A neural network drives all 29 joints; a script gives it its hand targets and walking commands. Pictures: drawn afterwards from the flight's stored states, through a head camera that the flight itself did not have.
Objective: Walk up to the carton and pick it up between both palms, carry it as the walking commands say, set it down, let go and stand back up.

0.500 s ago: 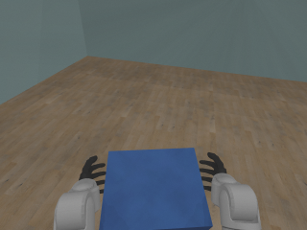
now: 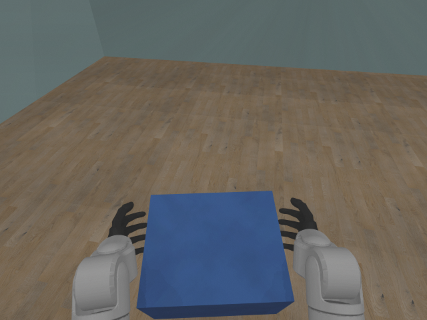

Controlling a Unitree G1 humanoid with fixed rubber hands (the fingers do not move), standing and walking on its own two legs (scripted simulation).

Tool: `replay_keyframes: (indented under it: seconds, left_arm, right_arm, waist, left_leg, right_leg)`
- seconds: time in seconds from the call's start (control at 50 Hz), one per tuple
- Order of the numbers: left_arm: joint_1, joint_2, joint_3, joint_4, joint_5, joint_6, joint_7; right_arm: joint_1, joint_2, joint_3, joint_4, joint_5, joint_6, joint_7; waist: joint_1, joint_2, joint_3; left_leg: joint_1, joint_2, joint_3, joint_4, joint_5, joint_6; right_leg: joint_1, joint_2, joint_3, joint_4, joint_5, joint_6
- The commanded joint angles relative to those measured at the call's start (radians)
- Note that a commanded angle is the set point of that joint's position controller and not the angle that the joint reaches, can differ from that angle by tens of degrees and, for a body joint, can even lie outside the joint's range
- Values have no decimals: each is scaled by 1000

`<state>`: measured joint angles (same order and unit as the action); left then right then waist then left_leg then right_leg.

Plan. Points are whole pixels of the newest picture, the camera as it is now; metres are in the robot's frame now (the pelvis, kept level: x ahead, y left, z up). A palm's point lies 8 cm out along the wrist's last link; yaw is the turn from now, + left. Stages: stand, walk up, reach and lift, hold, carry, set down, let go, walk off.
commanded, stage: carry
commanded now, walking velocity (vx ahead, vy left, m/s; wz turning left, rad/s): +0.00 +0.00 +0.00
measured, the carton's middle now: (213, 254) +0.27 -0.01 +0.02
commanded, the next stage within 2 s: none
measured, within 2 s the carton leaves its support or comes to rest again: neither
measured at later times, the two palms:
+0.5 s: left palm (152, 267) +0.20 +0.09 +0.12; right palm (361, 279) +0.17 -0.22 +0.10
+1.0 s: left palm (158, 293) +0.18 +0.08 +0.09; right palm (363, 275) +0.18 -0.23 +0.09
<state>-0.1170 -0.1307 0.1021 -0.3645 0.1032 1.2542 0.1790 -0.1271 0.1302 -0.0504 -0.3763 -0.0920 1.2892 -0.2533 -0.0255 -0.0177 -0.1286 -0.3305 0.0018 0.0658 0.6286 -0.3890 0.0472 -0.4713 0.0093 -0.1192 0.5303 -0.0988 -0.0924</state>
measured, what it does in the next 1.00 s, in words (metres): steps to the right: right foot, then left foot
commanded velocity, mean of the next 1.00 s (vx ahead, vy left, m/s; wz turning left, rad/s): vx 0.00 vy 0.00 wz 0.00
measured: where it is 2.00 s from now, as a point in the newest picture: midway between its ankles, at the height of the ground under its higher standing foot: outside the picture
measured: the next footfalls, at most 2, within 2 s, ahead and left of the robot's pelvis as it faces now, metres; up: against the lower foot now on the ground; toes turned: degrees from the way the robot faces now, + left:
right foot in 0.52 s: -0.02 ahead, -0.12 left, +0.00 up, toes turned -1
left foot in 0.82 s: -0.03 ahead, +0.07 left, +0.00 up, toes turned -14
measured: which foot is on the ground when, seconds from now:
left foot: down 0.00-0.54, up 0.56-0.80, down 0.82-1.00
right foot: down 0.00-0.38, up 0.40-0.50, down 0.52-1.00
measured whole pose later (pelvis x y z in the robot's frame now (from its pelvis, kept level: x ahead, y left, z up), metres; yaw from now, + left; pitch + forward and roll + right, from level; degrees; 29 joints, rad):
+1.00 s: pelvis -0.08 -0.08 +0.01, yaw +1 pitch +2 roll +1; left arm -0.13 -0.13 0.11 -0.25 0.12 1.12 0.15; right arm -0.14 0.13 -0.09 -0.23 -0.14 1.12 -0.17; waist 0.01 -0.02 -0.11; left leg -0.31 0.02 -0.01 0.54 -0.26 -0.03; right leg -0.32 0.07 -0.11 0.54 -0.26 -0.13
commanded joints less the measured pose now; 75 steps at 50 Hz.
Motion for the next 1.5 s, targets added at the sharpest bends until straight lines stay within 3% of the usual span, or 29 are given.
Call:
replay_keyframes:
  seconds: [0.0,0.08,0.14,0.18,0.26,0.3,0.32,0.34,0.36,0.4,0.44,0.48,0.5,0.54,0.62,0.68,0.72,0.76,0.82,0.86,0.94,0.96,0.98,1.0,1.14,1.18,1.28,1.34,1.48]
  left_arm:
    - [-516,-983,-669,-176,-397,-31,-237]
    - [-549,-952,-696,-170,-398,-19,-233]
    - [-462,-921,-645,-52,-361,7,-230]
    - [-456,-928,-662,-58,-374,9,-239]
    - [-534,-992,-658,-87,-410,2,-266]
    - [-549,-992,-677,-176,-436,-15,-269]
    - [-514,-1004,-665,-139,-428,-11,-267]
    - [-471,-1011,-654,-123,-415,-10,-259]
    - [-494,-1038,-680,-144,-427,-16,-260]
    - [-552,-1019,-724,-188,-435,-22,-253]
    - [-419,-966,-642,-81,-362,-8,-231]
    - [-392,-910,-578,-54,-317,-13,-225]
    - [-354,-899,-551,-44,-300,-14,-215]
    - [-428,-959,-578,-98,-345,-39,-229]
    - [-421,-803,-388,339,-211,-170,-275]
    - [-624,-1130,-722,-356,-485,-191,-278]
    - [-536,-982,-561,-6,-364,-192,-279]
    - [-493,-1029,-697,-225,-432,-160,-258]
    - [-323,-925,-638,-97,-380,-113,-264]
    - [-416,-957,-696,-177,-413,-93,-267]
    - [-466,-718,-442,294,-209,-202,-273]
    - [-515,-876,-589,-15,-314,-231,-275]
    - [-462,-817,-504,181,-245,-249,-281]
    - [-477,-965,-626,-26,-331,-242,-284]
    - [-415,-831,-479,215,-219,-296,-262]
    - [-476,-963,-635,-60,-332,-276,-258]
    - [-446,-955,-676,-129,-358,-167,-235]
    - [-379,-693,-407,352,-170,-252,-259]
    - [-529,-974,-617,39,-306,-355,-284]
  right_arm:
    - [-447,1005,599,-93,403,-63,314]
    - [-396,968,571,-36,377,-40,322]
    - [-384,916,549,-31,344,-28,309]
    - [-389,880,548,-74,331,-37,300]
    - [-492,958,592,-130,340,-49,287]
    - [-436,1003,596,-135,358,-60,293]
    - [-402,1005,593,-126,359,-58,286]
    - [-440,992,595,-156,377,-57,292]
    - [-465,999,587,-171,384,-63,295]
    - [-453,954,581,-143,363,-61,302]
    - [-436,926,621,-151,392,-31,317]
    - [-444,899,654,-133,406,-20,314]
    - [-438,896,651,-133,402,-13,310]
    - [-577,920,680,-224,434,-42,307]
    - [-479,761,398,304,226,-182,331]
    - [-631,1130,730,-338,473,-207,308]
    - [-504,976,547,2,326,-206,307]
    - [-438,1018,642,-189,382,-170,297]
    - [-372,915,631,-122,357,-130,295]
    - [-394,945,619,-161,359,-130,294]
    - [-351,717,324,371,152,-230,326]
    - [-476,864,504,21,289,-258,334]
    - [-428,793,417,209,220,-274,343]
    - [-503,925,561,-67,330,-280,343]
    - [-478,819,454,172,252,-320,343]
    - [-527,947,615,-98,367,-303,335]
    - [-435,951,618,-103,375,-196,315]
    - [-367,684,347,356,163,-282,330]
    - [-511,909,511,21,277,-391,351]
  waist:
    - [23,162,-216]
    - [45,187,-108]
    - [31,-15,-94]
    - [28,-5,-131]
    - [4,-236,-110]
    - [-14,-154,-174]
    - [-28,-119,-212]
    - [-23,221,-232]
    - [7,417,-213]
    - [39,361,-121]
    - [64,195,-147]
    - [52,-69,-141]
    - [39,-218,-160]
    - [20,-331,-100]
    - [31,-74,-141]
    - [30,-138,-159]
    - [34,-155,-224]
    - [25,-89,-343]
    - [27,-110,-348]
    - [32,33,-370]
    - [27,57,-201]
    - [29,17,-179]
    - [26,39,-136]
    - [27,12,-131]
    - [27,-37,-200]
    - [21,-36,-187]
    - [24,62,-225]
    - [19,-26,-239]
    - [16,34,-189]
  left_leg:
    - [-20,155,-254,-361,-310,61]
    - [-241,106,-83,-292,-268,-20]
    - [-182,64,-93,-223,-230,1]
    - [-126,19,-46,-225,-319,15]
    - [180,-83,124,52,-115,17]
    - [219,-65,95,-52,-108,42]
    - [291,-43,99,-186,-157,75]
    - [67,113,-149,-402,-179,128]
    - [-186,277,-388,-466,-312,173]
    - [-507,321,-336,-502,-430,142]
    - [-284,172,-78,-291,-179,-6]
    - [-80,97,-98,-62,41,-26]
    - [-171,55,-100,16,-14,-54]
    - [-307,37,-88,183,-78,-75]
    - [-64,4,-95,164,-21,-48]
    - [-88,-5,-103,94,-4,-43]
    - [-58,12,-70,9,19,-31]
    - [57,28,-75,-132,151,-2]
    - [162,67,-123,-169,241,20]
    - [115,76,-135,-76,180,17]
    - [45,108,-143,-161,214,3]
    - [10,101,-137,-152,142,-16]
    - [20,91,-129,-147,139,-20]
    - [11,81,-132,-144,120,-29]
    - [24,103,-144,-147,150,3]
    - [6,96,-154,-155,132,-2]
    - [45,94,-114,-146,106,1]
    - [6,122,-133,-151,231,-1]
    - [52,132,-149,-188,234,3]
  right_leg:
    - [187,-80,129,-69,-287,116]
    - [274,-73,113,4,-219,82]
    - [197,-101,191,-171,-389,74]
    - [167,-108,190,-264,-516,127]
    - [-47,-159,162,-524,-605,254]
    - [40,-88,65,-391,-447,278]
    - [34,-18,-28,-276,-343,383]
    - [223,94,-116,214,-221,312]
    - [291,36,71,572,-235,186]
    - [378,5,179,765,-238,107]
    - [270,-39,134,320,-265,80]
    - [273,-71,169,-201,-226,123]
    - [350,-268,425,-230,97,116]
    - [377,-349,408,-108,560,128]
    - [200,-251,367,-176,214,51]
    - [267,-233,343,-178,203,71]
    - [331,-239,327,-131,340,48]
    - [378,-211,289,-67,389,43]
    - [370,-174,280,-64,411,68]
    - [380,-188,308,-117,309,102]
    - [268,-154,244,-139,47,59]
    - [260,-162,250,-173,-14,73]
    - [226,-173,268,-190,20,84]
    - [232,-184,291,-208,16,97]
    - [268,-149,252,-182,-52,73]
    - [277,-167,271,-201,-95,71]
    - [238,-153,266,-210,-231,73]
    - [333,-142,218,-128,96,63]
    - [248,-135,196,-126,-65,63]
